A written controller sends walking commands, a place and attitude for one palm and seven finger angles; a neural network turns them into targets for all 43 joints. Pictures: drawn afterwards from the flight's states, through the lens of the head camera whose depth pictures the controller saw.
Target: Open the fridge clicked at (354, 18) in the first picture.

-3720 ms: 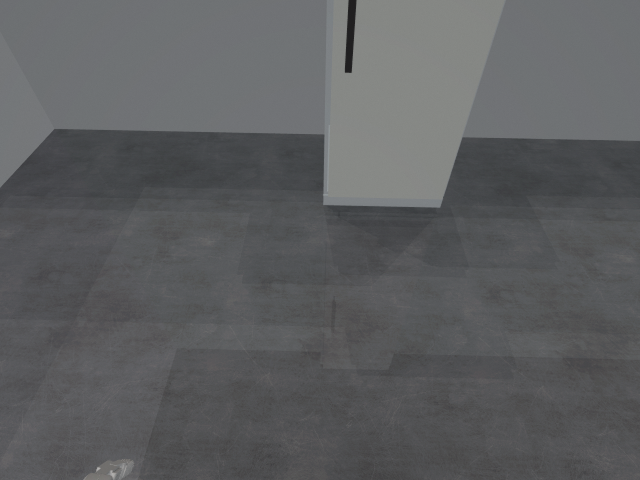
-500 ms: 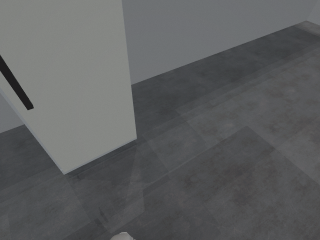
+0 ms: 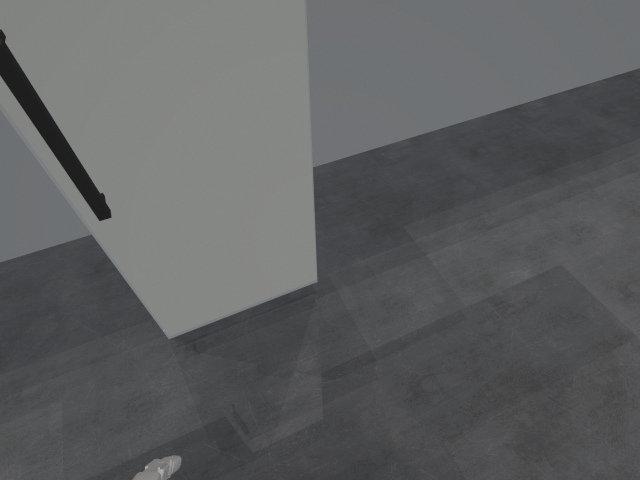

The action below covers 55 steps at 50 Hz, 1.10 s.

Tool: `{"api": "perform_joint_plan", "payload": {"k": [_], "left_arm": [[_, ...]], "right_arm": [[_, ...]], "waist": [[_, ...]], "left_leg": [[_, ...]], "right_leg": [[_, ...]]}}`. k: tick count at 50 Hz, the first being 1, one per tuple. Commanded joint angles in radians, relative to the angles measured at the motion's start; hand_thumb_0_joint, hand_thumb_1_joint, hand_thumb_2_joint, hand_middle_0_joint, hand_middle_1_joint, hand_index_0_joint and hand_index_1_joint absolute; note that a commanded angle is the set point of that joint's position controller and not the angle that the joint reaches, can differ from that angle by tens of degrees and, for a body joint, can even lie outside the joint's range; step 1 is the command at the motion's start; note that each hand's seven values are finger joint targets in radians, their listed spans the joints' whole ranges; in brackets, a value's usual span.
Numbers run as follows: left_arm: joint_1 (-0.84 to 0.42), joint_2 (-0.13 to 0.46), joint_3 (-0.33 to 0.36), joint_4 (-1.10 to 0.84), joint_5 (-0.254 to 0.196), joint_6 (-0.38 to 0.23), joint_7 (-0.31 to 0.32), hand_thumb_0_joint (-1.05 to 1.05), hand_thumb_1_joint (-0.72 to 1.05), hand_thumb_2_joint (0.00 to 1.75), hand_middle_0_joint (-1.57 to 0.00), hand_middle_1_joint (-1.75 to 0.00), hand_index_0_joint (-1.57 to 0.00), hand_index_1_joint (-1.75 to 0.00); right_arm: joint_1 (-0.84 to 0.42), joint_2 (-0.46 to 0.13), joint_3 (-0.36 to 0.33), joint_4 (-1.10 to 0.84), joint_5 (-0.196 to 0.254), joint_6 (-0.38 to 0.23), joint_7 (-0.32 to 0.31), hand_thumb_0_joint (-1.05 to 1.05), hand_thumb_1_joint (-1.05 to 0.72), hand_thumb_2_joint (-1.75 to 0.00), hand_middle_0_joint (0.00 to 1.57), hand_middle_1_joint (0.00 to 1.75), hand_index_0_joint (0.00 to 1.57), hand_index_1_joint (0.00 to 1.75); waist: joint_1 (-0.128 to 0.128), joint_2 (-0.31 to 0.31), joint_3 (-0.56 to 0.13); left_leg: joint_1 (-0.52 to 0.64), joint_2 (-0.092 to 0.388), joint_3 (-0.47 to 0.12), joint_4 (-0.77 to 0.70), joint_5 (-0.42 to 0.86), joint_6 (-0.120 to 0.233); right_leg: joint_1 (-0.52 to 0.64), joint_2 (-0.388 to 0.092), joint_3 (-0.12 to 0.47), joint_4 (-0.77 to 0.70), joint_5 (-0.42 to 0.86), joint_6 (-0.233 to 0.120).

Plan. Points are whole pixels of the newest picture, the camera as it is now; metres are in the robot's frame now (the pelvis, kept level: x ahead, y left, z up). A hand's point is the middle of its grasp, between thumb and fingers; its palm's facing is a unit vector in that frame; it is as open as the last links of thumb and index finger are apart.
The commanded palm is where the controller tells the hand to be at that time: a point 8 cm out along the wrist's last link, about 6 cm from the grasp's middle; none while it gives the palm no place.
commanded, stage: turn to face it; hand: left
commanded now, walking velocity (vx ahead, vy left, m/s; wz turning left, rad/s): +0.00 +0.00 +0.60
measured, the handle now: (60, 139) +0.61 +0.45 +0.09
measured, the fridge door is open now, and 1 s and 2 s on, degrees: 0 0 0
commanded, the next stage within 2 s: take the last steps up to it in 0.52 s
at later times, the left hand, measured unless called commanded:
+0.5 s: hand out of the picture -0.07 +0.22 -0.19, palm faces +0.34 -0.91 -0.24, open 7.4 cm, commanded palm none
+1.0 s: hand out of the picture -0.06 +0.16 -0.15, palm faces +0.44 -0.88 -0.20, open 7.4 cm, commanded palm none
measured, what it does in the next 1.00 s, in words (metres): steps on the spot, turning left: right foot, then left foot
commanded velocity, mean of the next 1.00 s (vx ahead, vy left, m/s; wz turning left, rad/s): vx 0.12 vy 0.00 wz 0.24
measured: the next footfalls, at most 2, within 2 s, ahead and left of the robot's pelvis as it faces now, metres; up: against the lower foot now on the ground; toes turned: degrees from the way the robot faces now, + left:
right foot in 0.02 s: +0.07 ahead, -0.13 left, +0.00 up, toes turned -2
left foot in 0.46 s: -0.03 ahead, +0.13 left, +0.00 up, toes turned +22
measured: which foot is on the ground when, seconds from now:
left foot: down 0.00-0.02, up 0.04-0.44, down 0.46-0.86, up 0.88-1.00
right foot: up 0.00-0.00, down 0.02-0.46, up 0.48-0.84, down 0.86-1.00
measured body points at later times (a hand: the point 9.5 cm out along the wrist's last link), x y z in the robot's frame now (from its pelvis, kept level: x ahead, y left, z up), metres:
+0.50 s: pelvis -0.03 +0.01 -0.01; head -0.01 +0.04 +0.44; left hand -0.09 +0.26 -0.17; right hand +0.16 -0.21 -0.13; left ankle -0.07 +0.11 -0.74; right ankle +0.03 -0.12 -0.72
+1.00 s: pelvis +0.00 +0.00 +0.01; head -0.01 -0.02 +0.46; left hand -0.09 +0.21 -0.14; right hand +0.09 -0.21 -0.16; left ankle -0.05 +0.13 -0.67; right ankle +0.01 -0.10 -0.73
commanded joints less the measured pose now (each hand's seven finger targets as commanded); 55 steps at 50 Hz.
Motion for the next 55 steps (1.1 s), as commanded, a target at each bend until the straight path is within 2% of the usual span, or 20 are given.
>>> {"api": "perform_joint_plan", "payload": {"k": [1, 2, 3, 5, 8, 17, 21, 22, 23, 24, 26, 29, 32, 36, 41, 42, 43, 44, 49, 55], "left_arm": [[0.168, 0.266, 0.055, -0.05, 0.025, -0.037, 0.02, 0.0, 0.9, 0.9, -0.2, -0.3, -0.2, -0.3], [0.159, 0.266, 0.048, -0.068, 0.015, -0.03, 0.019, 0.0, 0.9, 0.9, -0.2, -0.3, -0.2, -0.3], [0.076, 0.222, 0.041, -0.09, 0.017, -0.03, 0.019, 0.0, 0.9, 0.9, -0.2, -0.3, -0.2, -0.3], [-0.02, 0.175, 0.027, -0.117, 0.015, -0.025, 0.019, 0.0, 0.9, 0.9, -0.2, -0.3, -0.2, -0.3], [0.028, 0.161, 0.018, -0.109, 0.016, -0.032, 0.015, 0.0, 0.9, 0.9, -0.2, -0.3, -0.2, -0.3], [0.152, 0.243, 0.039, -0.063, 0.033, -0.023, 0.009, 0.0, 0.9, 0.9, -0.2, -0.3, -0.2, -0.3], [0.119, 0.236, 0.04, -0.049, 0.017, -0.012, 0.002, 0.0, 0.9, 0.9, -0.2, -0.3, -0.2, -0.3], [0.133, 0.19, 0.031, -0.063, 0.008, -0.005, -0.001, 0.0, 0.9, 0.9, -0.2, -0.3, -0.2, -0.3], [0.087, 0.124, 0.008, -0.1, 0.008, 0.0, -0.006, 0.0, 0.9, 0.9, -0.2, -0.3, -0.2, -0.3], [0.037, 0.151, 0.006, -0.107, 0.016, 0.011, -0.001, 0.0, 0.9, 0.9, -0.2, -0.3, -0.2, -0.3], [0.054, 0.14, 0.018, -0.064, 0.018, 0.019, -0.005, 0.0, 0.9, 0.9, -0.2, -0.3, -0.2, -0.3], [0.129, 0.143, 0.016, -0.02, 0.013, 0.013, -0.014, 0.0, 0.9, 0.9, -0.2, -0.3, -0.2, -0.3], [0.115, 0.123, 0.006, -0.013, 0.009, 0.011, -0.011, 0.0, 0.9, 0.9, -0.2, -0.3, -0.2, -0.3], [0.09, 0.096, -0.006, -0.01, 0.016, -0.002, -0.019, 0.0, 0.9, 0.9, -0.2, -0.3, -0.2, -0.3], [0.246, 0.081, -0.009, 0.061, 0.024, -0.036, -0.026, 0.0, 0.9, 0.9, -0.2, -0.3, -0.2, -0.3], [0.311, 0.125, 0.002, 0.081, 0.032, -0.049, -0.019, 0.0, 0.9, 0.9, -0.2, -0.3, -0.2, -0.3], [0.364, 0.209, 0.02, 0.089, 0.039, -0.054, -0.009, 0.0, 0.9, 0.9, -0.2, -0.3, -0.2, -0.3], [0.387, 0.221, 0.02, 0.086, 0.025, -0.051, -0.002, 0.0, 0.9, 0.9, -0.2, -0.3, -0.2, -0.3], [0.263, 0.095, -0.006, 0.08, 0.018, -0.083, 0.0, 0.0, 0.9, 0.9, -0.2, -0.3, -0.2, -0.3], [0.339, 0.089, -0.007, 0.133, 0.022, -0.103, 0.0, 0.0, 0.9, 0.9, -0.2, -0.3, -0.2, -0.3]], "right_arm": [[-0.042, -0.072, -0.04, -0.135, 0.016, -0.019, 0.0, 0.0, -0.9, -0.9, 0.2, 0.3, 0.2, 0.3], [-0.055, -0.125, -0.053, -0.138, 0.006, -0.008, -0.002, 0.0, -0.9, -0.9, 0.2, 0.3, 0.2, 0.3], [-0.032, -0.127, -0.061, -0.121, 0.005, 0.009, 0.008, 0.0, -0.9, -0.9, 0.2, 0.3, 0.2, 0.3], [-0.018, -0.114, -0.058, -0.094, -0.001, 0.024, 0.019, 0.0, -0.9, -0.9, 0.2, 0.3, 0.2, 0.3], [-0.023, -0.102, -0.05, -0.1, 0.0, 0.026, 0.026, 0.0, -0.9, -0.9, 0.2, 0.3, 0.2, 0.3], [-0.158, -0.093, -0.02, -0.154, 0.015, 0.011, 0.024, 0.0, -0.9, -0.9, 0.2, 0.3, 0.2, 0.3], [-0.032, -0.129, -0.022, -0.12, 0.016, -0.01, 0.017, 0.0, -0.9, -0.9, 0.2, 0.3, 0.2, 0.3], [-0.003, -0.211, -0.04, -0.114, 0.009, -0.021, 0.013, 0.0, -0.9, -0.9, 0.2, 0.3, 0.2, 0.3], [0.023, -0.306, -0.059, -0.118, 0.005, -0.021, 0.005, 0.0, -0.9, -0.9, 0.2, 0.3, 0.2, 0.3], [0.029, -0.309, -0.055, -0.108, 0.005, -0.012, 0.001, 0.0, -0.9, -0.9, 0.2, 0.3, 0.2, 0.3], [-0.078, -0.246, -0.037, -0.112, 0.001, -0.019, -0.017, 0.0, -0.9, -0.9, 0.2, 0.3, 0.2, 0.3], [-0.137, -0.202, -0.02, -0.124, 0.009, -0.027, -0.022, 0.0, -0.9, -0.9, 0.2, 0.3, 0.2, 0.3], [-0.077, -0.193, -0.019, -0.098, 0.008, -0.03, -0.024, 0.0, -0.9, -0.9, 0.2, 0.3, 0.2, 0.3], [-0.038, -0.181, -0.023, -0.071, -0.001, -0.032, -0.02, 0.0, -0.9, -0.9, 0.2, 0.3, 0.2, 0.3], [-0.057, -0.14, -0.017, -0.042, 0.005, -0.036, -0.015, 0.0, -0.9, -0.9, 0.2, 0.3, 0.2, 0.3], [-0.051, -0.091, -0.009, -0.044, 0.012, -0.04, -0.012, 0.0, -0.9, -0.9, 0.2, 0.3, 0.2, 0.3], [-0.072, -0.029, 0.008, -0.077, 0.018, -0.046, -0.006, 0.0, -0.9, -0.9, 0.2, 0.3, 0.2, 0.3], [-0.144, -0.089, -0.006, -0.106, 0.003, -0.041, 0.003, 0.0, -0.9, -0.9, 0.2, 0.3, 0.2, 0.3], [-0.046, -0.05, -0.02, -0.02, -0.002, -0.034, 0.026, 0.0, -0.9, -0.9, 0.2, 0.3, 0.2, 0.3], [-0.093, -0.021, -0.016, -0.033, 0.005, -0.043, 0.031, 0.0, -0.9, -0.9, 0.2, 0.3, 0.2, 0.3]], "waist": [[0.094, -0.38, -0.12], [0.096, -0.277, -0.111], [0.05, -0.202, -0.065], [0.01, -0.19, 0.014], [0.025, -0.201, 0.007], [0.101, -0.241, -0.068], [0.024, -0.149, -0.136], [0.008, 0.061, -0.164], [-0.019, 0.304, -0.123], [-0.027, 0.186, -0.099], [0.017, 0.208, -0.043], [0.052, 0.151, -0.068], [0.029, 0.116, -0.102], [0.009, 0.113, -0.057], [0.087, 0.044, -0.005], [0.116, -0.107, -0.012], [0.141, -0.393, 0.032], [0.158, -0.285, 0.094], [0.052, -0.124, 0.14], [0.068, -0.148, 0.11]], "left_leg": [[-0.328, -0.039, 0.041, 0.336, -0.36, -0.053], [-0.286, 0.012, -0.008, 0.529, -0.399, -0.043], [-0.259, 0.035, -0.027, 0.645, -0.299, -0.043], [-0.25, 0.074, 0.013, 0.728, -0.204, -0.055], [-0.258, 0.078, 0.045, 0.698, -0.152, -0.073], [-0.108, 0.063, 0.13, 0.274, -0.267, -0.067], [0.175, 0.061, 0.137, -0.09, 0.002, -0.041], [0.309, 0.213, -0.051, -0.173, 0.143, 0.013], [0.314, 0.438, -0.317, -0.221, 0.444, 0.134], [0.224, 0.462, -0.257, -0.208, 0.437, 0.186], [0.143, 0.354, -0.178, -0.224, 0.314, 0.169], [0.192, 0.275, -0.084, -0.184, 0.418, 0.147], [0.259, 0.272, -0.103, -0.179, 0.434, 0.158], [0.197, 0.28, -0.18, -0.249, 0.02, 0.171], [-0.054, 0.196, -0.152, -0.163, -0.333, 0.106], [-0.183, 0.11, -0.071, 0.018, -0.357, 0.061], [-0.363, -0.003, 0.076, 0.271, -0.363, 0.011], [-0.388, 0.044, 0.028, 0.407, -0.356, 0.014], [-0.309, 0.11, 0.045, 0.539, -0.065, -0.005], [-0.311, 0.135, 0.101, 0.377, 0.001, -0.027]], "right_leg": [[0.369, -0.425, 0.367, -0.383, 0.299, -0.142], [0.229, -0.474, 0.347, -0.377, 0.301, -0.207], [0.109, -0.404, 0.25, -0.409, 0.13, -0.196], [0.032, -0.318, 0.138, -0.4, 0.071, -0.154], [0.092, -0.284, 0.022, -0.367, 0.173, -0.155], [0.229, -0.34, -0.009, -0.277, 0.423, -0.205], [0.125, -0.285, -0.108, -0.098, 0.372, -0.1], [-0.029, -0.197, -0.159, 0.066, 0.163, -0.036], [-0.241, -0.085, -0.145, 0.265, -0.277, 0.02], [-0.202, -0.099, -0.044, 0.365, -0.271, -0.001], [-0.207, -0.094, -0.007, 0.437, -0.17, -0.003], [-0.184, -0.066, -0.011, 0.424, -0.075, 0.007], [-0.152, -0.044, -0.012, 0.324, -0.087, 0.013], [-0.077, -0.025, -0.032, 0.149, -0.123, -0.007], [0.257, 0.006, -0.059, -0.207, 0.024, -0.032], [0.373, -0.094, 0.078, -0.324, -0.088, -0.06], [0.406, -0.32, 0.407, -0.493, -0.284, -0.152], [0.289, -0.407, 0.496, -0.569, -0.405, -0.214], [0.145, -0.251, 0.177, -0.53, -0.122, -0.173], [0.225, -0.236, 0.071, -0.518, 0.076, -0.199]]}}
